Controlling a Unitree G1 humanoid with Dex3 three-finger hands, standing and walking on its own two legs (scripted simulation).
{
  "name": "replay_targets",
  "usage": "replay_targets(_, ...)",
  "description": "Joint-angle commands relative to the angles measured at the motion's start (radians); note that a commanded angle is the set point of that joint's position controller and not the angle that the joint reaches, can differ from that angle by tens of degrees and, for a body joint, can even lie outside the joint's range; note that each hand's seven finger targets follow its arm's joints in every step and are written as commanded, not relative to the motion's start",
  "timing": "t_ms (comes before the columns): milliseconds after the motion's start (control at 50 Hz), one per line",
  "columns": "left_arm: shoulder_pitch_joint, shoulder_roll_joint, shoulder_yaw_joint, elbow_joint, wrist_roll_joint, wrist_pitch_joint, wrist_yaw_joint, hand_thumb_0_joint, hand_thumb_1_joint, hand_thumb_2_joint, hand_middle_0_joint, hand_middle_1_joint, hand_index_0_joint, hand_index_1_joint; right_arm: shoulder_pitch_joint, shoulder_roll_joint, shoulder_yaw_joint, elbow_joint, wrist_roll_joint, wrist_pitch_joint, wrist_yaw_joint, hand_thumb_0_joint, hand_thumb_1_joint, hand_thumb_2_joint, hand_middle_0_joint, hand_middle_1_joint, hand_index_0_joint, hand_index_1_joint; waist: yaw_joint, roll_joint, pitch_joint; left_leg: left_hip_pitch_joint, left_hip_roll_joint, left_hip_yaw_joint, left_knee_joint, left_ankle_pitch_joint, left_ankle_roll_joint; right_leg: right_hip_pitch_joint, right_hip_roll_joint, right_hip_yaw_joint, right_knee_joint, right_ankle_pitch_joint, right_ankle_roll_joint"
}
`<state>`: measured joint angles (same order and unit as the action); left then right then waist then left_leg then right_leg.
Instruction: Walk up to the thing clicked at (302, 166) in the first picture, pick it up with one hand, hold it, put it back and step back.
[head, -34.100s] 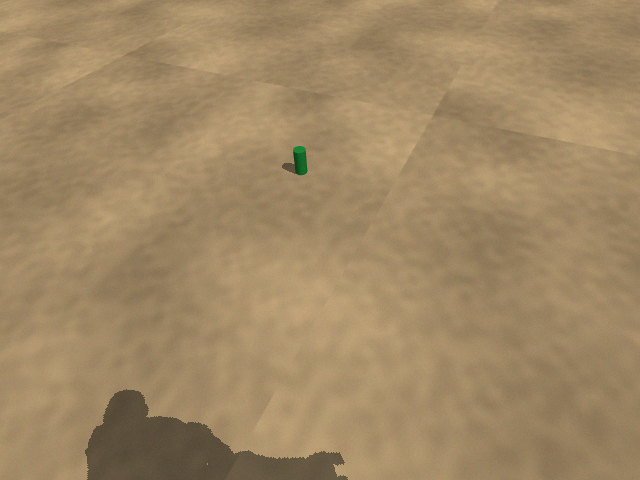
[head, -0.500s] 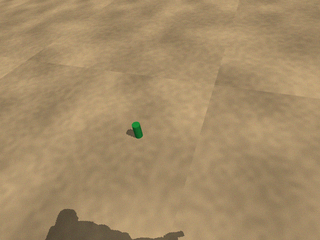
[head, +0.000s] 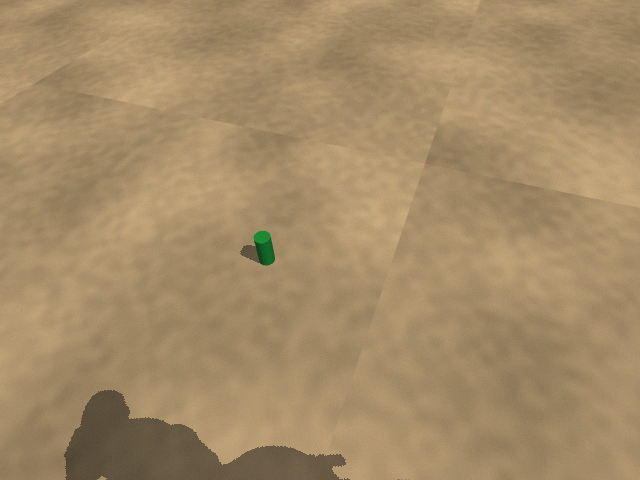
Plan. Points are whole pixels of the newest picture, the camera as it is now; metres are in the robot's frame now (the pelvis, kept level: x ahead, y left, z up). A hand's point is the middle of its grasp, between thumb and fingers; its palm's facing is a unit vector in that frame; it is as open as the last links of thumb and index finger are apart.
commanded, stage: step back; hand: left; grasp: from the side
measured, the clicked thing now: (264, 248) +1.03 +0.24 -0.69
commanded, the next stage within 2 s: stand in 0.30 s
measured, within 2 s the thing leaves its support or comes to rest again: neither
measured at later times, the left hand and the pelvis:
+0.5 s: hand out of the picture +0.11 +0.28 -0.14, palm faces +0.03 -0.95 -0.32, open 7.4 cm; pelvis +0.03 +0.02 +0.02, yaw +1 degrees
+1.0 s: hand out of the picture +0.10 +0.27 -0.13, palm faces +0.01 -0.94 -0.35, open 7.4 cm; pelvis +0.03 +0.01 +0.02, yaw +1 degrees
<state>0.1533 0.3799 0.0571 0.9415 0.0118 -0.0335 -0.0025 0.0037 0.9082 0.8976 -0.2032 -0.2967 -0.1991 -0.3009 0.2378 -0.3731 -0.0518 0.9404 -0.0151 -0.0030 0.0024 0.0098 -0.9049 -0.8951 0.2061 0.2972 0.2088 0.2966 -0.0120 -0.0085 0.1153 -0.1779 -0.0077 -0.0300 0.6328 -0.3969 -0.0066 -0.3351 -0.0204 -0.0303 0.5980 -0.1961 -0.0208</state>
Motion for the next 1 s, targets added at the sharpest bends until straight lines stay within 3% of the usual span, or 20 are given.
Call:
replay_targets(0,0.059,0.294,0.068,-0.035,0.013,-0.028,0.033,0.0,0.9,0.9,-0.2,-0.3,-0.2,-0.3,0.004,-0.109,-0.01,-0.077,0.018,0.001,-0.025,0.0,-0.9,-0.9,0.2,0.3,0.2,0.3,0.049,-0.146,-0.196,-0.216,-0.032,-0.075,0.19,-0.115,0.022,0.252,-0.331,0.461,-0.287,0.054,-0.121)
replay_targets(20,-0.048,0.316,0.066,-0.053,0.014,-0.023,0.029,0.0,0.9,0.9,-0.2,-0.3,-0.2,-0.3,0.029,-0.173,-0.037,-0.038,0.006,0.018,-0.032,0.0,-0.9,-0.9,0.2,0.3,0.2,0.3,0.026,-0.131,-0.155,-0.129,-0.003,-0.066,0.29,-0.241,0.018,0.073,-0.386,0.52,-0.309,-0.165,-0.214)
replay_targets(40,-0.091,0.29,0.062,-0.065,0.017,-0.019,0.027,0.0,0.9,0.9,-0.2,-0.3,-0.2,-0.3,0.049,-0.193,-0.043,-0.008,0.002,0.019,-0.031,0.0,-0.9,-0.9,0.2,0.3,0.2,0.3,0.008,-0.12,-0.105,-0.111,0.018,-0.069,0.276,-0.232,0.013,0.009,-0.359,0.498,-0.309,-0.241,-0.219)
replay_targets(100,-0.09,0.253,0.057,-0.047,0.016,-0.021,0.026,0.0,0.9,0.9,-0.2,-0.3,-0.2,-0.3,0.018,-0.187,-0.033,0.019,0.002,0.012,-0.018,0.0,-0.9,-0.9,0.2,0.3,0.2,0.3,0.024,-0.129,-0.094,-0.181,0.012,-0.08,0.231,-0.156,0.022,0.07,-0.258,0.327,-0.269,-0.167,-0.141)
replay_targets(140,-0.08,0.252,0.058,-0.033,0.021,-0.022,0.024,0.0,0.9,0.9,-0.2,-0.3,-0.2,-0.3,0.007,-0.182,-0.031,0.026,-0.005,0.009,-0.017,0.0,-0.9,-0.9,0.2,0.3,0.2,0.3,0.035,-0.155,-0.115,-0.177,0.017,-0.063,0.194,-0.117,0.016,0.087,-0.243,0.302,-0.251,-0.121,-0.131)
replay_targets(200,-0.109,0.242,0.056,-0.035,0.012,-0.014,0.019,0.0,0.9,0.9,-0.2,-0.3,-0.2,-0.3,0.021,-0.165,-0.026,0.053,-0.008,-0.002,-0.017,0.0,-0.9,-0.9,0.2,0.3,0.2,0.3,0.018,-0.177,-0.156,-0.103,0.015,0.016,0.005,-0.071,0.005,0.108,-0.219,0.221,-0.192,0.004,-0.119)
replay_targets(240,-0.138,0.236,0.05,-0.036,0.006,-0.002,0.017,0.0,0.9,0.9,-0.2,-0.3,-0.2,-0.3,0.044,-0.164,-0.032,0.083,-0.018,-0.01,-0.018,0.0,-0.9,-0.9,0.2,0.3,0.2,0.3,-0.009,-0.149,-0.167,-0.011,0.006,0.036,-0.191,0.117,0.005,0.076,-0.191,0.168,-0.111,0.061,-0.087)
replay_targets(260,-0.135,0.205,0.041,-0.04,0.002,0.0,0.017,0.0,0.9,0.9,-0.2,-0.3,-0.2,-0.3,0.028,-0.185,-0.041,0.084,-0.024,-0.014,-0.021,0.0,-0.9,-0.9,0.2,0.3,0.2,0.3,-0.006,-0.102,-0.184,0.022,0.045,-0.032,-0.207,0.202,0.021,0.055,-0.168,0.139,-0.059,0.115,-0.059)
replay_targets(280,-0.086,0.141,0.016,-0.017,-0.021,0.005,0.012,0.0,0.9,0.9,-0.2,-0.3,-0.2,-0.3,-0.015,-0.217,-0.035,0.047,-0.019,-0.035,-0.021,0.0,-0.9,-0.9,0.2,0.3,0.2,0.3,0.011,0.017,-0.196,0.05,0.19,-0.243,-0.305,0.314,0.056,0.021,-0.08,0.078,0.014,0.095,-0.007)
replay_targets(300,-0.101,0.136,0.011,-0.004,-0.031,0.01,0.012,0.0,0.9,0.9,-0.2,-0.3,-0.2,-0.3,-0.119,-0.261,-0.033,0.034,-0.014,-0.046,-0.017,0.0,-0.9,-0.9,0.2,0.3,0.2,0.3,0.052,0.059,-0.136,-0.076,0.235,-0.292,-0.321,0.242,0.095,0.084,-0.023,0.049,-0.051,-0.053,0.012)
replay_targets(320,-0.094,0.153,0.013,0.015,-0.028,0.011,0.008,0.0,0.9,0.9,-0.2,-0.3,-0.2,-0.3,-0.18,-0.244,-0.029,0.033,-0.008,-0.045,-0.012,0.0,-0.9,-0.9,0.2,0.3,0.2,0.3,0.075,0.061,-0.122,-0.18,0.216,-0.267,-0.298,0.158,0.093,0.201,-0.043,0.078,-0.099,-0.091,0.008)
replay_targets(360,-0.119,0.162,0.008,0.045,-0.014,-0.001,0.001,0.0,0.9,0.9,-0.2,-0.3,-0.2,-0.3,-0.168,-0.186,-0.013,0.055,0.001,-0.044,-0.006,0.0,-0.9,-0.9,0.2,0.3,0.2,0.3,0.048,0.042,-0.139,-0.132,0.149,-0.147,-0.298,0.172,0.045,0.256,-0.092,0.105,-0.144,0.022,-0.009)
replay_targets(380,-0.117,0.173,0.007,0.056,-0.011,-0.005,0.0,0.0,0.9,0.9,-0.2,-0.3,-0.2,-0.3,-0.164,-0.179,-0.009,0.06,0.003,-0.044,-0.007,0.0,-0.9,-0.9,0.2,0.3,0.2,0.3,0.037,0.048,-0.143,-0.086,0.135,-0.124,-0.306,0.199,0.031,0.238,-0.102,0.107,-0.146,0.079,-0.021)
replay_targets(400,-0.109,0.169,0.005,0.062,-0.01,-0.006,-0.002,0.0,0.9,0.9,-0.2,-0.3,-0.2,-0.3,-0.147,-0.195,-0.012,0.069,0.0,-0.049,-0.009,0.0,-0.9,-0.9,0.2,0.3,0.2,0.3,0.031,0.081,-0.158,-0.047,0.143,-0.124,-0.307,0.278,0.026,0.245,-0.101,0.095,-0.146,0.14,-0.021)
replay_targets(460,-0.112,0.161,-0.011,0.083,-0.012,-0.006,0.0,0.0,0.9,0.9,-0.2,-0.3,-0.2,-0.3,-0.154,-0.202,-0.016,0.091,0.005,-0.049,-0.009,0.0,-0.9,-0.9,0.2,0.3,0.2,0.3,0.033,0.087,-0.145,-0.018,0.143,-0.108,-0.319,0.381,0.026,0.256,-0.103,0.082,-0.182,0.188,-0.015)
replay_targets(520,-0.109,0.173,-0.018,0.103,-0.011,-0.006,0.001,0.0,0.9,0.9,-0.2,-0.3,-0.2,-0.3,-0.154,-0.189,-0.013,0.104,0.009,-0.045,-0.01,0.0,-0.9,-0.9,0.2,0.3,0.2,0.3,0.023,0.07,-0.135,0.025,0.144,-0.093,-0.332,0.399,0.022,0.242,-0.102,0.08,-0.214,0.188,-0.011)
replay_targets(600,-0.102,0.174,-0.023,0.121,-0.009,-0.012,0.007,0.0,0.9,0.9,-0.2,-0.3,-0.2,-0.3,-0.149,-0.189,-0.012,0.115,0.014,-0.04,-0.013,0.0,-0.9,-0.9,0.2,0.3,0.2,0.3,0.015,0.044,-0.169,0.073,0.142,-0.068,-0.327,0.506,0.022,0.278,-0.114,0.076,-0.218,0.304,-0.006)
replay_targets(760,-0.096,0.173,-0.028,0.138,-0.003,-0.01,0.009,0.0,0.9,0.9,-0.2,-0.3,-0.2,-0.3,-0.184,-0.182,-0.005,0.117,0.014,-0.032,-0.01,0.0,-0.9,-0.9,0.2,0.3,0.2,0.3,0.015,0.022,-0.148,0.091,0.141,-0.059,-0.363,0.432,0.017,0.255,-0.118,0.076,-0.262,0.263,0.004)
replay_targets(860,-0.104,0.179,-0.026,0.142,-0.003,-0.014,0.008,0.0,0.9,0.9,-0.2,-0.3,-0.2,-0.3,-0.195,-0.181,0.0,0.119,0.01,-0.028,-0.004,0.0,-0.9,-0.9,0.2,0.3,0.2,0.3,0.018,0.009,-0.126,0.045,0.133,-0.055,-0.384,0.316,0.018,0.263,-0.118,0.084,-0.296,0.184,0.012)
replay_targets(980,-0.101,0.186,-0.025,0.147,-0.002,-0.015,0.009,0.0,0.9,0.9,-0.2,-0.3,-0.2,-0.3,-0.193,-0.176,0.002,0.128,0.009,-0.026,0.0,0.0,-0.9,-0.9,0.2,0.3,0.2,0.3,0.02,-0.018,-0.137,0.071,0.132,-0.057,-0.38,0.29,0.016,0.241,-0.121,0.09,-0.309,0.153,0.006)
